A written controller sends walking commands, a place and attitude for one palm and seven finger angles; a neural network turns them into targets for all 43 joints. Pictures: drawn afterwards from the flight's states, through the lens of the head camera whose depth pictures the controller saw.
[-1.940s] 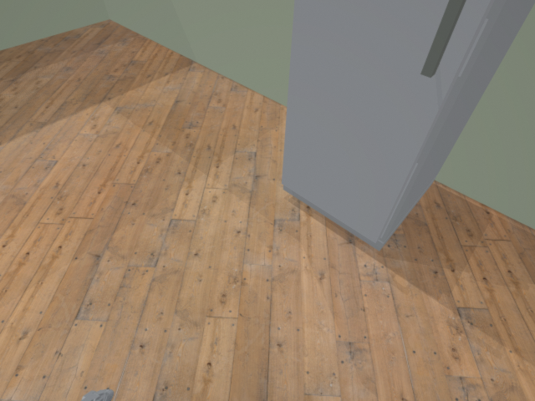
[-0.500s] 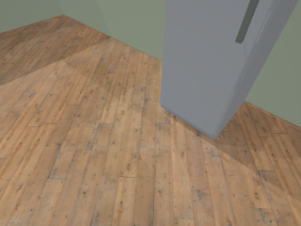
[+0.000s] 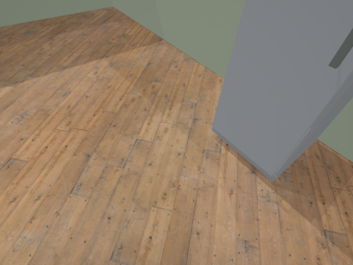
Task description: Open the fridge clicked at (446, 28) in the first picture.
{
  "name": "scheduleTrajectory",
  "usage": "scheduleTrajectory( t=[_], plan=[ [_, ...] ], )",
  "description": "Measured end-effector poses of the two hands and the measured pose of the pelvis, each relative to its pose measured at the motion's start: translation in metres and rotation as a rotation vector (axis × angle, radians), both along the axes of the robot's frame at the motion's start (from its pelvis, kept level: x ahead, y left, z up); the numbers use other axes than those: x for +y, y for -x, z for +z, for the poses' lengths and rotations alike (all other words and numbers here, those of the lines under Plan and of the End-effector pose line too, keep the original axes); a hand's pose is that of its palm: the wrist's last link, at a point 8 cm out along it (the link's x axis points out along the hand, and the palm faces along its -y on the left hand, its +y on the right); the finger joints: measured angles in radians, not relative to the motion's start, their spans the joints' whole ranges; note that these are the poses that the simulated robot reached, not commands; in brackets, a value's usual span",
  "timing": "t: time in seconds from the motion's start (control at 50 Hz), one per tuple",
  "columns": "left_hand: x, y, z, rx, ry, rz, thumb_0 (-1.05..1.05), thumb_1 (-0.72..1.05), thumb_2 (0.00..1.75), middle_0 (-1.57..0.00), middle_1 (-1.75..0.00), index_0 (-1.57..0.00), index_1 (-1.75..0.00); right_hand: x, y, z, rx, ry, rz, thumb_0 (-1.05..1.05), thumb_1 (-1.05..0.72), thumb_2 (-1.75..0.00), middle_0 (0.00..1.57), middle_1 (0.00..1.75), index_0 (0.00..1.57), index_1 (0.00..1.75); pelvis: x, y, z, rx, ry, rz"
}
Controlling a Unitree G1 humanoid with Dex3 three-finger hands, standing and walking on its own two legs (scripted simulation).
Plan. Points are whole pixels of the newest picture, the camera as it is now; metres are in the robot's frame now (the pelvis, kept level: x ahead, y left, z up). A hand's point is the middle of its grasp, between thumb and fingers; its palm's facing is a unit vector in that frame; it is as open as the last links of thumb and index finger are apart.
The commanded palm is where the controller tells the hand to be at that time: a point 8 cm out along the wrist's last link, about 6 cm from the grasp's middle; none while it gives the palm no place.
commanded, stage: walk to a spot facing it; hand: right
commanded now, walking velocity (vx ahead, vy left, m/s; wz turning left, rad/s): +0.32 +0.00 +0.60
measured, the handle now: out of the picture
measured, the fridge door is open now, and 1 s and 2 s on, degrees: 0 0 0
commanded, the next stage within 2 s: none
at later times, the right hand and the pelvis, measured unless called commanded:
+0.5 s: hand out of the picture +0.16 -0.22 -0.18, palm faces -0.10 +0.98 -0.17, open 7.4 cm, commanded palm none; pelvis +0.19 -0.03 -0.01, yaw +14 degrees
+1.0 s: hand (200, 142) +0.58 -0.08 -0.16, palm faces -0.57 +0.81 -0.17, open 7.4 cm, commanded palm none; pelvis +0.37 -0.01 +0.00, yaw +32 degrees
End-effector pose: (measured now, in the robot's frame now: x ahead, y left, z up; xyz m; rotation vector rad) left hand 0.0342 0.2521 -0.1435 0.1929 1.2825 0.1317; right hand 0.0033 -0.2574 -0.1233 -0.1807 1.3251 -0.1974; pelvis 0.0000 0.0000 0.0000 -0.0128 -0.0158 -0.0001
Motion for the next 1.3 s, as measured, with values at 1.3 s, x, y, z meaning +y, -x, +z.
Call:
scheduleTrajectory(
  t=[1.3],
  plan=[
    [0.009, -0.31, 0.021, -0.157, -0.048, 0.736, 0.0, 0.91, 0.9, -0.2, -0.3, -0.2, -0.3, 0.139, -0.63, 0.001, -0.101, -0.043, 0.754, 0.01, -0.91, -0.9, 0.2, 0.3, 0.2, 0.3, 0.018, -0.42, 0.007, 0.031, -0.001, 0.727]
  ],
)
